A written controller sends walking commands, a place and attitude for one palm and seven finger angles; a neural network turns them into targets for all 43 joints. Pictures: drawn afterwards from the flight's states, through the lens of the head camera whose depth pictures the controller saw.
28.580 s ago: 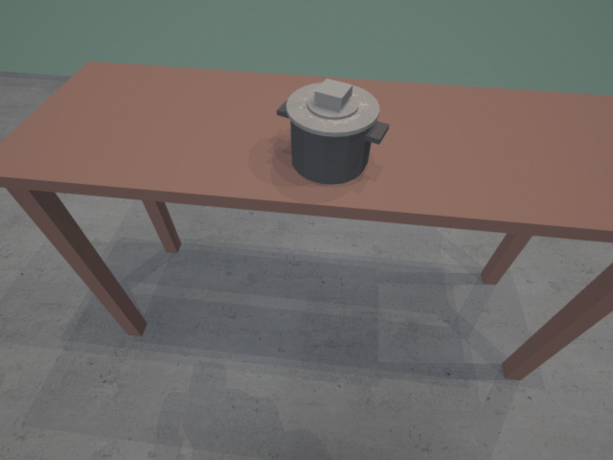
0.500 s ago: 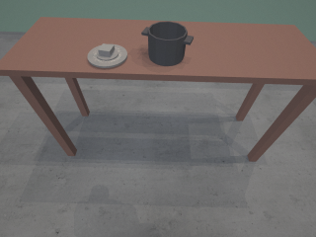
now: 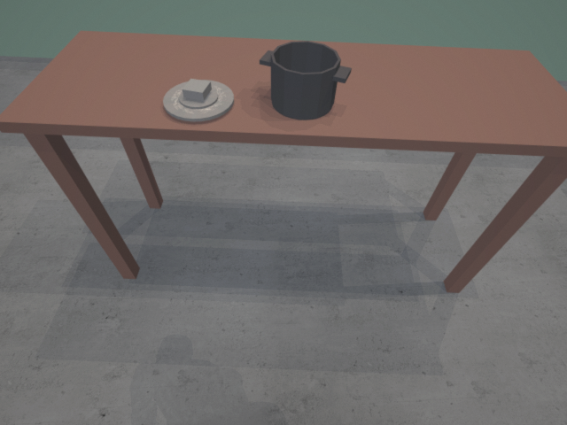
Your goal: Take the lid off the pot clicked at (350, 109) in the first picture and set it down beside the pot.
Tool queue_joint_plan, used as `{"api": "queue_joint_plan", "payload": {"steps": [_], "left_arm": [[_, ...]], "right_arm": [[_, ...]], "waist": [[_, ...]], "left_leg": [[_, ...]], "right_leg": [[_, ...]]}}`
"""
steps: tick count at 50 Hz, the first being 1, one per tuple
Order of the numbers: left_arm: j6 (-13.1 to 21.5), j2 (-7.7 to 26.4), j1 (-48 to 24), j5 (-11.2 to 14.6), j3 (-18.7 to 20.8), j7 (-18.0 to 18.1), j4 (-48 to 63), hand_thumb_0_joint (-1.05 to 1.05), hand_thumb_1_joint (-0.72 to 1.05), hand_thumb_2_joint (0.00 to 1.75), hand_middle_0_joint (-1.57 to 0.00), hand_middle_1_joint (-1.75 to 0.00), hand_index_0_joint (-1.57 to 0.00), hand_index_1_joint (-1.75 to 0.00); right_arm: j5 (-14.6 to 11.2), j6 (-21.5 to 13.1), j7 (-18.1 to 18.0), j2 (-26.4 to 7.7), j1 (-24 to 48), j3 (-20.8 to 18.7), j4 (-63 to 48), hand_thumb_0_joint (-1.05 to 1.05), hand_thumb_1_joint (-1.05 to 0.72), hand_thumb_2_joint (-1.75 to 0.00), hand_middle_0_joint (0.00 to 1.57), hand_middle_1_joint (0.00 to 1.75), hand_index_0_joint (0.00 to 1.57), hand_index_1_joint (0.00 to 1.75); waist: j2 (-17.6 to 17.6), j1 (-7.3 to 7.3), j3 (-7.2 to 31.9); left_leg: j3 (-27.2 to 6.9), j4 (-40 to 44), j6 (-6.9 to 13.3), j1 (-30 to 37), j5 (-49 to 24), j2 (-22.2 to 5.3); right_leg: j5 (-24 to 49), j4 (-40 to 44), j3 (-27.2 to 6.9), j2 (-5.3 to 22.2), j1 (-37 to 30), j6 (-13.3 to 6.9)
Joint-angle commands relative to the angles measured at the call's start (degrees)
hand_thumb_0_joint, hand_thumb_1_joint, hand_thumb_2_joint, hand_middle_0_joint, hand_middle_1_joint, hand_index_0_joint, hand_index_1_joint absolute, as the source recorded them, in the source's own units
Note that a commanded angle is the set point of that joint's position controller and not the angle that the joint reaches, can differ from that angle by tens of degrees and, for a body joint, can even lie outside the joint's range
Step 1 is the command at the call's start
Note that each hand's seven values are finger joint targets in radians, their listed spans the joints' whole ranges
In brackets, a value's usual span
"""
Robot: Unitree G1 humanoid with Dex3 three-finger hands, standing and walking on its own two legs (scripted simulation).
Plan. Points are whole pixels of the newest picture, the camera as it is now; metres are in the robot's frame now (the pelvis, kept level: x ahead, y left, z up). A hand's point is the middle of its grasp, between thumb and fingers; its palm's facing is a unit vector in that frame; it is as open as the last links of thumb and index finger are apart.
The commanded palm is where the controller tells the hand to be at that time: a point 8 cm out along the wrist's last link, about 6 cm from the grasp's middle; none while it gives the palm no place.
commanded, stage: let the arm hang, fingers relaxed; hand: left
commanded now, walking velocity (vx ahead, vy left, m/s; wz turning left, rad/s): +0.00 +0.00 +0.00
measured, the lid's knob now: (197, 89) +0.79 +0.24 +0.03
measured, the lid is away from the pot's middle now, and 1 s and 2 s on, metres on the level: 0.25 0.25 0.25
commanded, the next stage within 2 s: look to check the result in 0.22 s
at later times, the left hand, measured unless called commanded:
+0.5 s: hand out of the picture -0.01 +0.16 -0.18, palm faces +0.05 -0.98 -0.18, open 7.3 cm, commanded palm none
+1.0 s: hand out of the picture -0.01 +0.16 -0.18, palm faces +0.05 -0.98 -0.18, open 7.3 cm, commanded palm none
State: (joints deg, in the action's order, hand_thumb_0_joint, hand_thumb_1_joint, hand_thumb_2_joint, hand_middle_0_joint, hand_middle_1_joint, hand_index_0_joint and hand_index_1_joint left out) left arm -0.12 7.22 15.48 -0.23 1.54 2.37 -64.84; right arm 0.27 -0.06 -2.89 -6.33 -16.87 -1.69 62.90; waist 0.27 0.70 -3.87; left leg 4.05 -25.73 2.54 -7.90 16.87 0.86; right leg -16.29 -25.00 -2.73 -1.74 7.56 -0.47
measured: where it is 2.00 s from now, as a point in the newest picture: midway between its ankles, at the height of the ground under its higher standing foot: outside the picture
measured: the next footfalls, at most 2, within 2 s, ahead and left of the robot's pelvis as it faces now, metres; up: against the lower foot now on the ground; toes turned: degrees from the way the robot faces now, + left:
none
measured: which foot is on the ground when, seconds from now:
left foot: down 0.00-1.00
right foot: down 0.00-1.00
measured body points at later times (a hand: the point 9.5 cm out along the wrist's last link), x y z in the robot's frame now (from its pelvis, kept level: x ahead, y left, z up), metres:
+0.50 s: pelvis +0.00 +0.00 +0.00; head +0.02 +0.00 +0.45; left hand -0.01 +0.22 -0.16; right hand -0.03 -0.20 -0.16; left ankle -0.03 +0.09 -0.74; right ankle -0.03 -0.12 -0.74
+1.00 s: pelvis +0.00 +0.00 +0.00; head +0.02 +0.00 +0.45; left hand -0.01 +0.21 -0.16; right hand -0.02 -0.21 -0.16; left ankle -0.03 +0.09 -0.74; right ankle -0.03 -0.12 -0.74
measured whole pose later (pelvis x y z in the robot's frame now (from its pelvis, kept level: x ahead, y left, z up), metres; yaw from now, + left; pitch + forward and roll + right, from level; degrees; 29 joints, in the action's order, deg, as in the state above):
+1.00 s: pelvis +0.00 +0.00 +0.00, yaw +0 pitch -1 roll +0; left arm 0.1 6.8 15.5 -0.2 1.7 2.5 -65.1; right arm 0.3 -0.3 -3.0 -6.0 -17.0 -1.6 63.5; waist -0.2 0.9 -4.0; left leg 4.0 -25.2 2.2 -8.3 16.2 0.7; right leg -15.9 -24.9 -2.6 -1.9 8.2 -0.8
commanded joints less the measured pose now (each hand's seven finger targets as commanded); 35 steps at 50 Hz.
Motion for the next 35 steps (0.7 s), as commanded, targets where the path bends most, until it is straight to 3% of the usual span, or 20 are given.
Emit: {"api": "queue_joint_plan", "payload": {"steps": [1,16,30,35], "left_arm": [[0.89,4.35,3.61,-0.12,0.53,0.32,1.70,0.00,0.90,0.90,-0.20,-0.30,-0.20,-0.30],[0.86,4.02,3.78,-0.12,0.51,0.29,1.45,0.00,0.90,0.90,-0.20,-0.30,-0.20,-0.30],[1.08,3.66,4.21,-0.05,0.61,0.42,1.37,0.00,0.90,0.90,-0.20,-0.30,-0.20,-0.30],[0.99,3.68,3.99,-0.08,0.58,0.39,1.35,0.00,0.90,0.90,-0.20,-0.30,-0.20,-0.30]], "right_arm": [[-0.09,-0.36,-0.10,-4.41,-4.94,-0.84,-1.06,0.00,-0.90,-0.90,0.20,0.30,0.20,0.30],[-0.06,-0.42,-0.06,-4.48,-5.27,-0.77,-0.89,0.00,-0.90,-0.90,0.20,0.30,0.20,0.30],[-0.02,-0.54,-0.15,-3.92,-5.52,-0.73,-0.37,0.00,-0.90,-0.90,0.20,0.30,0.20,0.30],[0.01,-0.52,-0.15,-3.97,-5.30,-0.69,-0.40,0.00,-0.90,-0.90,0.20,0.30,0.20,0.30]], "waist": [[-1.18,0.40,-0.21],[-1.20,0.36,-0.59],[0.08,0.34,0.29],[-1.18,0.44,-0.46]], "left_leg": [[-6.37,4.38,1.20,2.19,-13.54,-7.24],[-6.85,5.08,1.30,1.58,-12.07,-7.37],[-6.01,4.09,0.99,2.08,-14.49,-7.06],[-6.34,4.60,1.01,1.61,-13.59,-7.13]], "right_leg": [[12.70,3.27,-2.86,5.29,4.31,-1.82],[11.32,3.12,-2.93,5.13,4.95,-1.74],[15.00,3.25,-3.42,5.59,3.99,-1.85],[13.47,3.33,-3.36,5.39,4.50,-1.85]]}}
